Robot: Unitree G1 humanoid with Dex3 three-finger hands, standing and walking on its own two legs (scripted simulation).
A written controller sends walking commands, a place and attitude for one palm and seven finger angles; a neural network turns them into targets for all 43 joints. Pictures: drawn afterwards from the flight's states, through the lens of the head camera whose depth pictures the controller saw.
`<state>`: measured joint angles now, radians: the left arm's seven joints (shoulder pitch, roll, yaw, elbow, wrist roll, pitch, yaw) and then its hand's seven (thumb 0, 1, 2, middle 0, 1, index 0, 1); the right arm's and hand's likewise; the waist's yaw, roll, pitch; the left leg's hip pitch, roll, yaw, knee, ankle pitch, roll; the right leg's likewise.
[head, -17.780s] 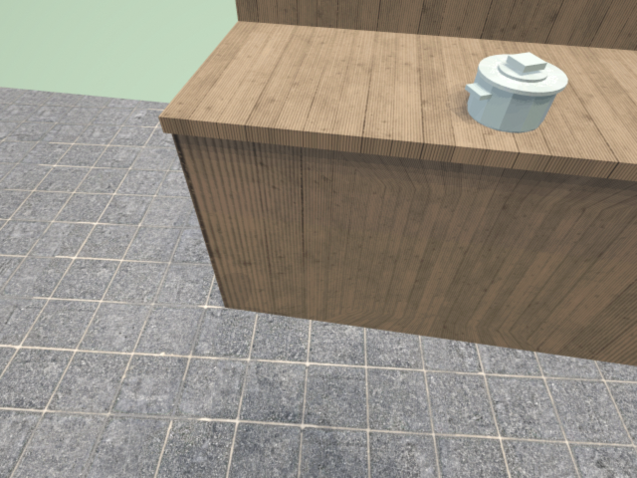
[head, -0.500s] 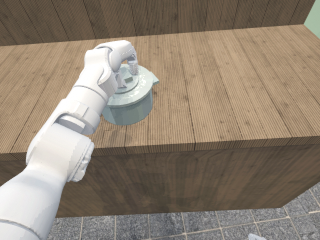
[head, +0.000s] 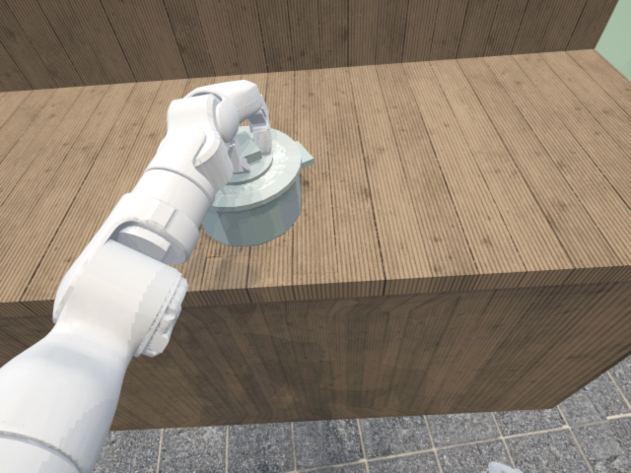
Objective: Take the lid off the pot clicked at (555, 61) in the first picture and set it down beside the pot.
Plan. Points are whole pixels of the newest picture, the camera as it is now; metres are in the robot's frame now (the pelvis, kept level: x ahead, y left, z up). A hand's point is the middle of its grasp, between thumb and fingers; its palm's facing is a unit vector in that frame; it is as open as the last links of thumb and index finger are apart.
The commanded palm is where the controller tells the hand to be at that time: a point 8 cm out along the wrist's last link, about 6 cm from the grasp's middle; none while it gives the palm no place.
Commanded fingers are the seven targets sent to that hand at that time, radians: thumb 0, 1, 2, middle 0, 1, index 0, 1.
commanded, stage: close the fingers and squeeze the knob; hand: left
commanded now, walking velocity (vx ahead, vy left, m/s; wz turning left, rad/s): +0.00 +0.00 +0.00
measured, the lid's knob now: (235, 151) +0.50 +0.09 +0.15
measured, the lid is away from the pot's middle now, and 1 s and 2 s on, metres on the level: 0.00 0.01 0.01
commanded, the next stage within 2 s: lift the lid straight up in 0.06 s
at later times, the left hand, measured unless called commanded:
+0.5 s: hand (229, 144) +0.47 +0.09 +0.19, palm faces -0.34 -0.08 -0.94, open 6.9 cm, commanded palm +0.46 +0.10 +0.26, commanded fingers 0.00 0.50 1.12 -0.72 -1.01 -1.01 -1.12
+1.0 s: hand (228, 118) +0.46 +0.08 +0.23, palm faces -0.29 -0.07 -0.96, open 6.7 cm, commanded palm +0.46 +0.09 +0.30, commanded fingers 0.00 0.50 1.12 -0.72 -1.01 -1.01 -1.12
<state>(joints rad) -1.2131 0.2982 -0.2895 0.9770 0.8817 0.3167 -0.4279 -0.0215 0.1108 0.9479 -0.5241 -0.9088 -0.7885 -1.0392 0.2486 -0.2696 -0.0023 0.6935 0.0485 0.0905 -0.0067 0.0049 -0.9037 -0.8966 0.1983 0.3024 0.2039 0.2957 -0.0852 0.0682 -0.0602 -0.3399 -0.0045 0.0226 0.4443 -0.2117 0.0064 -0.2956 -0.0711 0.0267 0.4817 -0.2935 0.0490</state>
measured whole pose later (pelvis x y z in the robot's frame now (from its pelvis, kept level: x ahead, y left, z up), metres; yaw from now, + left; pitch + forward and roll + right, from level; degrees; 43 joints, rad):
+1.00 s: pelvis -0.01 +0.00 +0.00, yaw +1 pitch +4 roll +1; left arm -1.32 0.32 -0.31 0.97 0.87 0.31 -0.48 0.04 0.12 0.94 -0.53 -0.88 -0.88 -1.06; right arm 0.21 -0.27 0.01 0.71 0.05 0.00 -0.01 0.01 -0.90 -0.90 0.20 0.30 0.20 0.30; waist -0.06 0.08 -0.04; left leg -0.31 -0.01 0.00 0.42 -0.19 0.00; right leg -0.27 -0.08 0.01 0.48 -0.29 0.04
